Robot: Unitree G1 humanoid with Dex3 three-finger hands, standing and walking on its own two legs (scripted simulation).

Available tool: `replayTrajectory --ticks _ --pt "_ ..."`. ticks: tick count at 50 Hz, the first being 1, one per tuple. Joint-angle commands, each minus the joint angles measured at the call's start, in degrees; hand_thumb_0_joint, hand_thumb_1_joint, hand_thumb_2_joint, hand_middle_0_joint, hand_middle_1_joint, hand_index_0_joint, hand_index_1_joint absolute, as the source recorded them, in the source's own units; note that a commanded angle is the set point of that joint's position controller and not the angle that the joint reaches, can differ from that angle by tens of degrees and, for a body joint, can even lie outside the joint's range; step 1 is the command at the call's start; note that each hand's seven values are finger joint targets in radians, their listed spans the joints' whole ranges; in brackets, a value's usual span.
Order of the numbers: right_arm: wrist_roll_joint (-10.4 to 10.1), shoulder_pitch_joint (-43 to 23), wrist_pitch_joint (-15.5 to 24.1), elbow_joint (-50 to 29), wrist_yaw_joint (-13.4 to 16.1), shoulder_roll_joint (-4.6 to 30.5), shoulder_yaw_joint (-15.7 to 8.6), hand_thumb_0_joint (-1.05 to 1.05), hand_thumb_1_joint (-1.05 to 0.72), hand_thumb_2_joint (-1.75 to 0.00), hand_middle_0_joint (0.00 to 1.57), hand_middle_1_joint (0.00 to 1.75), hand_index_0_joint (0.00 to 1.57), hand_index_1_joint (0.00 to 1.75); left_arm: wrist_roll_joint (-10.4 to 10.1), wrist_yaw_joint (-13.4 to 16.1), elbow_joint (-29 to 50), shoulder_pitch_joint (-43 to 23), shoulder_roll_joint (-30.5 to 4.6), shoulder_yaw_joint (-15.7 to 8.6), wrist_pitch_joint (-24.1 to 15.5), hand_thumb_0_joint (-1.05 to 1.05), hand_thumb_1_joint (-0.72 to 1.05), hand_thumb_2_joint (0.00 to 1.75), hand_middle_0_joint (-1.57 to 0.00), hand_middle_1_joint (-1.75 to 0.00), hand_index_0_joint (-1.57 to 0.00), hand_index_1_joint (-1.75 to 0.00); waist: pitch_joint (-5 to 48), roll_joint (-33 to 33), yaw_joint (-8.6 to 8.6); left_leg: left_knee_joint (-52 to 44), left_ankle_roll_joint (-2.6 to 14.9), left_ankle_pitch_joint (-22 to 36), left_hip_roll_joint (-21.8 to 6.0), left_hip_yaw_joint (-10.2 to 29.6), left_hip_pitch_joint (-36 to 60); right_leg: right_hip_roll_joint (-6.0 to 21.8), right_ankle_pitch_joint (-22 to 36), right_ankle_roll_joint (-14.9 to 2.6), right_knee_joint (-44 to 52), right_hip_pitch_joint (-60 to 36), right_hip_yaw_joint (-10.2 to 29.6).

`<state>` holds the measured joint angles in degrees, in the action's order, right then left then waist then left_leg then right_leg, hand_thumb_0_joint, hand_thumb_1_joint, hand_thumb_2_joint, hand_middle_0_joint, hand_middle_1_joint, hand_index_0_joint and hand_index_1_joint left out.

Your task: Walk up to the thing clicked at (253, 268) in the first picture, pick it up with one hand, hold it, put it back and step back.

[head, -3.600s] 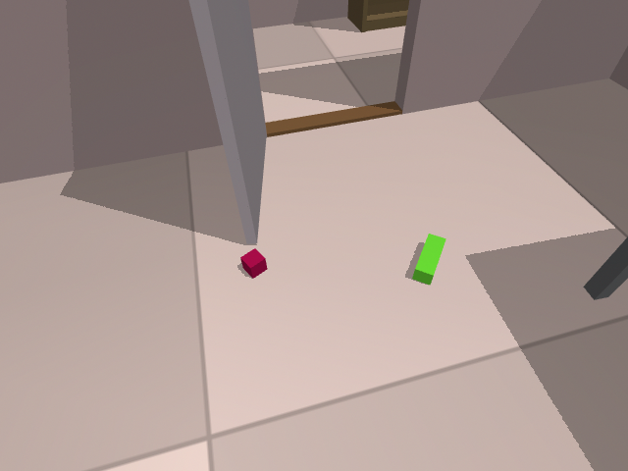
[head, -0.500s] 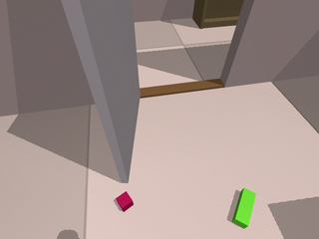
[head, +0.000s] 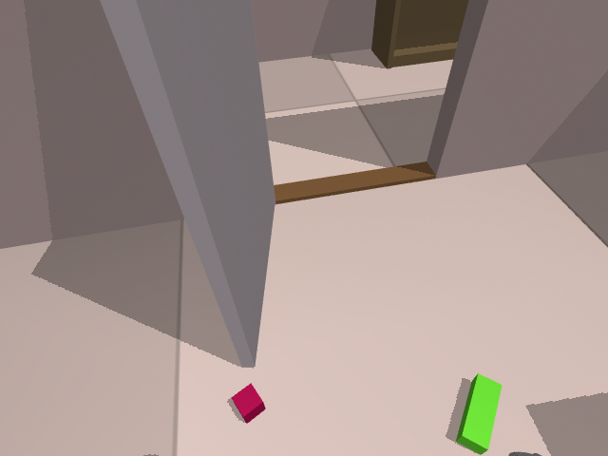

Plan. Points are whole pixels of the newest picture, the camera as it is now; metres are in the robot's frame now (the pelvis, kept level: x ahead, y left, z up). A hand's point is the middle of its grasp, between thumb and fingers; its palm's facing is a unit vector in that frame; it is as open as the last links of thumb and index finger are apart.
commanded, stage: walk up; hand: left
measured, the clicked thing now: (248, 403) +0.43 +0.22 -0.75
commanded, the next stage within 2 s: stand in 0.64 s
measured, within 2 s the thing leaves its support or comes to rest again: neither
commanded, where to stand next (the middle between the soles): +0.03 -0.01 m, yaw -1 degrees
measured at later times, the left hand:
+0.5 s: hand out of the picture +0.09 +0.25 -0.15, palm faces -0.03 -0.94 -0.34, open 7.4 cm
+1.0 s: hand out of the picture +0.09 +0.24 -0.15, palm faces -0.02 -0.94 -0.34, open 7.4 cm
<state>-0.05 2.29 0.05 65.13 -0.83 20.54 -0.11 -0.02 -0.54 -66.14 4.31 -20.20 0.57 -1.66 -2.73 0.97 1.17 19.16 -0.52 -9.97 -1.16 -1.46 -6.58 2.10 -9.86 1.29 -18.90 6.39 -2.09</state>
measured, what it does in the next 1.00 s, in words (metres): stands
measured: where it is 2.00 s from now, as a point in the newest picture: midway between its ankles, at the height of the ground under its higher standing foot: outside the picture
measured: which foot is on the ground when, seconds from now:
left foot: down 0.00-1.00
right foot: down 0.00-1.00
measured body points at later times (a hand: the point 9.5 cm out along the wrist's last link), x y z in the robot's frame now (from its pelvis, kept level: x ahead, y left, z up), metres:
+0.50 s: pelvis +0.00 +0.00 +0.00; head +0.01 -0.01 +0.45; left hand +0.09 +0.30 -0.13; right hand +0.06 -0.30 -0.14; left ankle +0.01 +0.12 -0.75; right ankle +0.01 -0.13 -0.75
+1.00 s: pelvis +0.01 -0.01 +0.00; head +0.02 -0.01 +0.45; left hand +0.09 +0.29 -0.13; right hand +0.10 -0.31 -0.13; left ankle +0.01 +0.12 -0.75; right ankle +0.01 -0.13 -0.75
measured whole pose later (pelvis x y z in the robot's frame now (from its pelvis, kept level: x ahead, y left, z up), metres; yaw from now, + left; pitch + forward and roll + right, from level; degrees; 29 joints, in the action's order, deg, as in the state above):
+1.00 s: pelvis +0.01 -0.01 +0.00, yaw +0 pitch -2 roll +0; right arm 0.5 4.7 0.5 65.5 -0.3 20.0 0.1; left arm 0.2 -0.6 -65.6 5.7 -19.8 0.1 -0.8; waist -2.5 0.5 0.1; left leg 17.0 -1.3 -9.7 -1.7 -1.3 -5.4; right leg 1.5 -10.0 0.6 -17.5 5.6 -2.2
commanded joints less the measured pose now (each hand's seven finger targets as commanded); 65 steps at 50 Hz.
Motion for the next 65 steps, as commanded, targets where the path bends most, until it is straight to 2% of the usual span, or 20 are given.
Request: replayTrajectory --ticks 1,8,13,17,31,32,34,36,40,44,55,57,59,63,65 --pt "0.04 -2.69 1.23 -2.63 0.53 11.8 -2.32 0.0 -0.9 -0.9 0.2 0.3 0.2 0.3 0.32 1.0 2.58 -2.42 -12.49 -2.68 -0.87 0.0 0.9 0.9 -0.2 -0.3 -0.2 -0.3 4.78 -1.13 -0.63 -3.38 1.75 6.17 -6.32 4.9 1.79 5.96 6.18 -1.65 4.05 0.11 5.14" --pt "0.31 -1.33 1.2 -2.05 0.56 11.62 -2.26 0.0 -0.9 -0.9 0.2 0.3 0.2 0.3 0.57 0.97 2.86 -3.36 -12.36 -2.94 -0.73 0.0 0.9 0.9 -0.2 -0.3 -0.2 -0.3 3.63 -1.25 -1.05 -4.5 1.43 2.39 -5.83 5.1 -0.38 5.72 4.16 -1.69 4.61 -0.18 5.53" --pt "0.26 -0.3 1.31 -1.98 0.66 11.71 -2.38 0.0 -0.9 -0.9 0.2 0.3 0.2 0.3 0.64 0.98 2.93 -2.89 -12.32 -3.12 -0.65 0.0 0.9 0.9 -0.2 -0.3 -0.2 -0.3 5.23 -1.07 -1.12 -3.78 1.68 4.66 -6.14 5.13 0.6 5.56 5.28 -1.82 4.01 -1.17 5.17" --pt "0.28 0.3 1.22 -1.97 0.75 11.61 -2.36 0.0 -0.9 -0.9 0.2 0.3 0.2 0.3 0.49 1.0 3.07 -2.82 -12.0 -3.13 -0.56 0.0 0.9 0.9 -0.2 -0.3 -0.2 -0.3 3.89 -1.11 -1.26 -3.61 1.62 4.65 -5.87 5.13 0.18 5.46 5.3 -1.74 4.09 -0.12 5.28" --pt "0.3 0.76 1.2 -2.2 0.87 11.77 -2.5 0.0 -0.9 -0.9 0.2 0.3 0.2 0.3 0.58 1.04 3.38 -2.87 -11.68 -3.22 -0.31 0.0 0.9 0.9 -0.2 -0.3 -0.2 -0.3 4.33 -0.77 -1.46 -3.6 1.71 6.16 -6.24 5.16 0.59 5.26 6.77 -1.66 3.54 -0.5 5.07" --pt "0.68 0.55 1.5 -2.56 1.04 11.21 -2.25 0.0 -0.9 -0.9 0.2 0.3 0.2 0.3 0.36 1.12 3.5 -2.72 -12.19 -3.08 -0.21 0.0 0.9 0.9 -0.2 -0.3 -0.2 -0.3 4.72 -2.17 -1.55 -4.19 1.26 9.18 -7.35 5.49 1.06 5.88 7.33 -2.0 2.62 -0.75 4.84" --pt "0.65 0.14 1.62 -2.49 1.11 12.09 -2.4 0.0 -0.9 -0.9 0.2 0.3 0.2 0.3 0.28 1.09 3.37 -1.98 -11.39 -2.86 -0.21 0.0 0.9 0.9 -0.2 -0.3 -0.2 -0.3 4.79 -0.97 -1.21 -3.65 1.2 10.41 -7.44 5.4 1.6 5.99 7.97 -1.95 3.1 -1.05 4.96" --pt "0.57 0.58 1.8 -2.44 1.13 11.52 -2.2 0.0 -0.9 -0.9 0.2 0.3 0.2 0.3 0.26 1.02 3.64 -2.21 -11.74 -2.85 -0.21 0.0 0.9 0.9 -0.2 -0.3 -0.2 -0.3 4.76 -0.83 -1.52 -3.97 0.92 10.7 -7.15 5.08 1.24 6.08 8.61 -1.99 3.22 -1.31 5.12" --pt "0.6 0.05 1.81 -2.62 1.19 11.76 -2.22 0.0 -0.9 -0.9 0.2 0.3 0.2 0.3 0.46 0.96 3.59 -1.99 -11.9 -3.0 -0.02 0.0 0.9 0.9 -0.2 -0.3 -0.2 -0.3 5.08 -0.29 -1.36 -4.31 0.89 8.12 -7.08 4.93 1.21 6.11 6.72 -1.97 3.59 -1.53 5.15" --pt "0.47 -0.08 1.89 -2.75 1.06 11.41 -2.04 0.0 -0.9 -0.9 0.2 0.3 0.2 0.3 0.43 0.91 3.71 -1.35 -12.03 -2.87 -0.22 0.0 0.9 0.9 -0.2 -0.3 -0.2 -0.3 4.93 -1.13 -1.37 -4.23 0.86 10.29 -7.29 5.09 2.47 6.06 8.28 -1.94 3.55 -0.87 4.89" --pt "0.51 0.0 1.58 -3.12 1.06 11.58 -2.05 0.0 -0.9 -0.9 0.2 0.3 0.2 0.3 0.47 0.99 3.92 -0.82 -12.22 -2.93 -0.15 0.0 0.9 0.9 -0.2 -0.3 -0.2 -0.3 4.04 -0.64 -1.5 -3.9 0.92 6.53 -6.88 4.85 1.34 6.08 5.88 -1.99 4.51 -0.44 5.25" --pt "0.46 -0.02 1.58 -3.27 1.08 11.57 -2.06 0.0 -0.9 -0.9 0.2 0.3 0.2 0.3 0.63 1.05 4.07 -0.78 -12.45 -3.0 -0.27 0.0 0.9 0.9 -0.2 -0.3 -0.2 -0.3 5.34 -1.44 -1.44 -3.13 1.31 8.99 -7.36 4.88 2.82 6.4 8.9 -2.15 3.88 -0.95 5.24" --pt "0.56 0.61 1.6 -3.23 1.12 11.48 -2.01 0.0 -0.9 -0.9 0.2 0.3 0.2 0.3 0.43 1.06 4.16 -1.12 -12.36 -3.01 -0.29 0.0 0.9 0.9 -0.2 -0.3 -0.2 -0.3 5.59 -1.64 -1.7 -3.07 1.0 10.68 -7.17 4.61 2.82 6.4 11.13 -2.29 3.57 -1.49 5.24" --pt "0.52 0.3 1.55 -3.29 1.21 11.62 -1.98 0.0 -0.9 -0.9 0.2 0.3 0.2 0.3 0.42 1.05 3.93 -0.35 -12.22 -2.98 -0.27 0.0 0.9 0.9 -0.2 -0.3 -0.2 -0.3 5.08 -1.16 -1.24 -2.91 1.12 10.66 -7.29 4.56 2.55 6.36 11.19 -2.17 3.66 -1.81 5.16" --pt "0.45 0.75 1.52 -3.28 1.21 11.29 -1.82 0.0 -0.9 -0.9 0.2 0.3 0.2 0.3 0.32 1.1 4.04 -0.73 -12.5 -3.02 -0.2 0.0 0.9 0.9 -0.2 -0.3 -0.2 -0.3 4.29 -1.58 -1.55 -3.32 0.74 10.5 -7.1 4.65 2.41 6.17 10.67 -2.18 3.84 -1.19 5.21"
